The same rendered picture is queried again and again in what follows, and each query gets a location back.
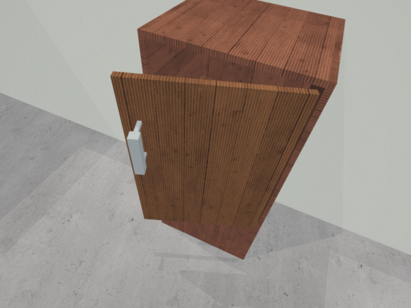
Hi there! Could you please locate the handle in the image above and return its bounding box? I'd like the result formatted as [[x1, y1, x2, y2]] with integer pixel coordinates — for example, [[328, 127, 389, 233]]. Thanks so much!
[[127, 121, 147, 175]]

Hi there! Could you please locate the cupboard door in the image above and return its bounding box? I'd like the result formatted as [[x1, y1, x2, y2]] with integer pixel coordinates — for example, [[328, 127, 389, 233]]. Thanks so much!
[[110, 71, 320, 227]]

